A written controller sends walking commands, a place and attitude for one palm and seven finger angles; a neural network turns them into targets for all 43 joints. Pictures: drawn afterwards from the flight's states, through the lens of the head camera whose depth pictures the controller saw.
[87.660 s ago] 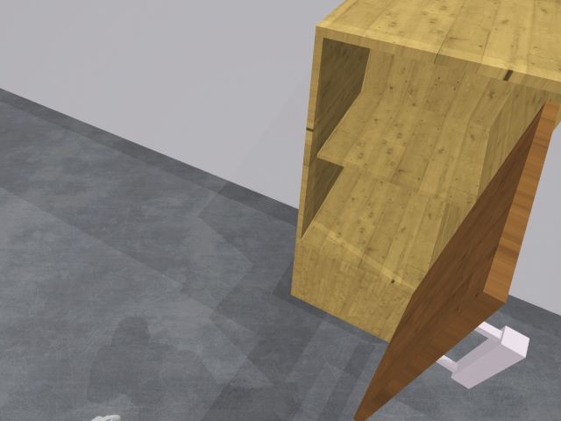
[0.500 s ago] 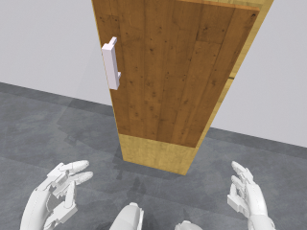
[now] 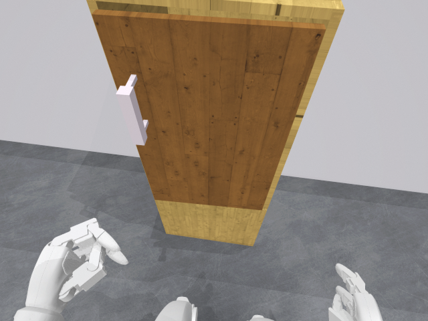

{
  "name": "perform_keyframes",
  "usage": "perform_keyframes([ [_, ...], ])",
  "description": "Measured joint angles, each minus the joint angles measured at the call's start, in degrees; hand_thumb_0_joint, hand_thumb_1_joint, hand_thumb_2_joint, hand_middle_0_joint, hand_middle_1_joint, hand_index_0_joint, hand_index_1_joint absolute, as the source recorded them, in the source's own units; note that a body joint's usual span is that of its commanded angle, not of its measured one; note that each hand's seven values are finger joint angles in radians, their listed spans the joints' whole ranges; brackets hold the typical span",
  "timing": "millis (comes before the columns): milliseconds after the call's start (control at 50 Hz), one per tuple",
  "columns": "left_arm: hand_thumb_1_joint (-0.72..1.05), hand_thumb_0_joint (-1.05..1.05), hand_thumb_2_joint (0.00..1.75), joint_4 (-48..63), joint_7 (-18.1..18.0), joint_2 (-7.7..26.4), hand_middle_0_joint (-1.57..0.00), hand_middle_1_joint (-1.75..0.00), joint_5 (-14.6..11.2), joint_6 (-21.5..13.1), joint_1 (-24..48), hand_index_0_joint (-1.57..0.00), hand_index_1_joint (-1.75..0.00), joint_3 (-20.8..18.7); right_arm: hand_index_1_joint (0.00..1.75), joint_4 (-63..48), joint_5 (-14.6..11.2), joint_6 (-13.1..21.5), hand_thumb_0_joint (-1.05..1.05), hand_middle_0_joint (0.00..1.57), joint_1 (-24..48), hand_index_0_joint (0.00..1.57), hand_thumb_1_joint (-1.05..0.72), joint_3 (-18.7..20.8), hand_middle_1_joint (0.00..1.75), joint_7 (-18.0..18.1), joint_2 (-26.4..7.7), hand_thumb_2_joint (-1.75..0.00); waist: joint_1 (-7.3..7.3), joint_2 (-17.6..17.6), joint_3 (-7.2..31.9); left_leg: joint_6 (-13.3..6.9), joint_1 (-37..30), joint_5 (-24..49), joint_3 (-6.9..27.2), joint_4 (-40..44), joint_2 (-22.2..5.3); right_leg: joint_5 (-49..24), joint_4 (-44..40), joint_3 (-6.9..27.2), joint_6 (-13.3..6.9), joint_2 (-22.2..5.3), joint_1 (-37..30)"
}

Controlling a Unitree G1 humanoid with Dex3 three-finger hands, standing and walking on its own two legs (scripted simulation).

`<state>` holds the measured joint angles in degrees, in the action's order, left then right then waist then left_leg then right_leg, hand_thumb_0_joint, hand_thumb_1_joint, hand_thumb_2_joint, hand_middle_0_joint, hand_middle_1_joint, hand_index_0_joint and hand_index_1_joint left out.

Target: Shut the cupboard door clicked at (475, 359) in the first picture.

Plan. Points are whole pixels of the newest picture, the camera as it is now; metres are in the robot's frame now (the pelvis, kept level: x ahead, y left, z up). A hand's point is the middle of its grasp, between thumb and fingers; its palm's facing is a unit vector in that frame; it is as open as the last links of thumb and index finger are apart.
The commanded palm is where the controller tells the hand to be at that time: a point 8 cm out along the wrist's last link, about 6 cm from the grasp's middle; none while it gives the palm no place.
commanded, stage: raise the hand and make a fist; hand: left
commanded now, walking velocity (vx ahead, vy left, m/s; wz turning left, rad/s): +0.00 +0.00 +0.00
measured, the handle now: (136, 110) +0.48 +0.19 +0.12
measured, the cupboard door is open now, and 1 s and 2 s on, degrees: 2 2 2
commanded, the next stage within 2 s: bring the fist close to the handle in 0.90 s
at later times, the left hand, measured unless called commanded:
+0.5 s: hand (89, 235) +0.22 +0.20 +0.12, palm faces -0.02 -1.00 -0.06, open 3.1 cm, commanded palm +0.20 +0.25 +0.12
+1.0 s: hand (102, 231) +0.23 +0.18 +0.12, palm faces -0.02 -1.00 -0.06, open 3.1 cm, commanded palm +0.21 +0.23 +0.12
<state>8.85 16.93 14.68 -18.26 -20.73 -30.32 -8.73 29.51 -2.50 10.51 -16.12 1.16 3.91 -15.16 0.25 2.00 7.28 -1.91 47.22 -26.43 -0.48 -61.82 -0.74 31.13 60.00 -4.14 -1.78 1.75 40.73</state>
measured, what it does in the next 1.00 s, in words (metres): stands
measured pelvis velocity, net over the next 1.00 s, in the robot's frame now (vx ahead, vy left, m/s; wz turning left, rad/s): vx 0.01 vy -0.01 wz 0.01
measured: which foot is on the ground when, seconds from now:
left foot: down 0.00-1.00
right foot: down 0.00-1.00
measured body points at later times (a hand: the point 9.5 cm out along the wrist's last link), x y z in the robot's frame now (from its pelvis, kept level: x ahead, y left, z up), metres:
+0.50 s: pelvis +0.00 +0.01 +0.03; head +0.02 +0.00 +0.48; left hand +0.22 +0.25 +0.12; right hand +0.18 -0.21 -0.04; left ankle +0.04 +0.10 -0.67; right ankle -0.01 -0.10 -0.67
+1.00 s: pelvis +0.01 -0.01 +0.03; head +0.02 -0.02 +0.48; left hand +0.22 +0.23 +0.12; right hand +0.18 -0.24 -0.04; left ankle +0.04 +0.10 -0.67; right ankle -0.01 -0.10 -0.67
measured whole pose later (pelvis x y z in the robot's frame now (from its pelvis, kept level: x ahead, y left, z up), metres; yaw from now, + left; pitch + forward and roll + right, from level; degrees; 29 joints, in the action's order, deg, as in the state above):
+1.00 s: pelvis +0.01 -0.01 +0.03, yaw +1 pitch +6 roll -1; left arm 5.1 15.2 15.4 -17.5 -13.9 -20.8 -9.5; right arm 29.6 -2.4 10.3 -15.8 -2.5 2.8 -14.9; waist 0.2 2.9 5.3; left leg -1.3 34.4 -22.5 -0.5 -50.7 -0.4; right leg 27.2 49.2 -3.8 -2.2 1.8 28.3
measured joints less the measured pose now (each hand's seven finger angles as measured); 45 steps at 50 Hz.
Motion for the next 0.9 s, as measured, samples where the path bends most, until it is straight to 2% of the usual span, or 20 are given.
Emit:
perform_keyframes([
  [180, 0.9, 0.02, 0.89, 1.2, -3.3, 0.5, -1.12, -1.3, 1.3, 2.4, 2.4, -1.13, -1.31, 0.8, 0.3, -2.5, 0.0, -0.5, 0.02, 0.2, 1.3, 0.2, -0.91, -2.4, 0.3, -0.8, 1.5, -0.9, 0.06, 0.3, -0.3, -0.4, -4.7, 1.3, 0.1, 3.7, 0.3, -1.7, -4.4, 0.0, 0.4, -0.1, -5.0],
  [380, 0.9, 0.02, 0.89, -0.6, -2.5, 1.2, -1.26, -1.46, 1.4, 5.9, 6.5, -1.26, -1.46, 0.3, 0.3, -2.1, 0.1, -0.4, 0.02, 0.21, 1.1, 0.2, -0.9, -4.9, 0.3, -1.1, 2.0, -0.9, 0.65, 0.8, -1.0, -0.5, -8.7, 2.5, 0.3, 6.9, 0.6, -3.1, -7.9, -0.1, 0.5, -0.3, -9.2],
  [600, 0.9, 0.01, 0.9, -3.0, -1.7, 1.6, -1.29, -1.49, 0.5, 8.7, 10.5, -1.3, -1.49, -1.1, 0.3, -0.1, -0.2, -0.2, 0.02, 0.21, -0.1, 0.2, -0.9, -4.4, 0.3, -0.8, 0.4, -0.9, -0.1, 0.7, -1.7, -0.2, -12.3, 3.8, 0.1, 10.5, 0.6, -4.3, -11.2, 0.2, 0.4, -0.2, -12.5],
  [720, 0.9, 0.01, 0.89, -3.4, -1.8, 1.2, -1.3, -1.49, 0.6, 8.4, 9.6, -1.3, -1.5, -1.1, 0.3, -0.1, -0.1, 0.0, 0.02, 0.21, -0.5, 0.2, -0.91, -3.6, 0.3, -1.0, -0.2, -0.9, -0.47, 0.5, -1.9, 0.0, -13.0, 4.1, -0.3, 11.4, 0.6, -4.5, -11.7, 0.6, 0.2, -0.2, -12.8],
  [900, 0.9, 0.02, 0.89, -3.5, -2.0, 0.8, -1.3, -1.49, 0.9, 6.9, 9.5, -1.3, -1.5, -0.8, 0.3, 0.2, 0.1, -0.1, 0.02, 0.21, 0.0, 0.2, -0.91, -3.4, 0.3, -1.1, -0.1, -0.9, -0.21, 0.6, -2.1, 0.4, -12.7, 3.9, 0.0, 11.0, 0.4, -4.1, -11.0, 0.3, -0.2, 0.0, -12.4],
])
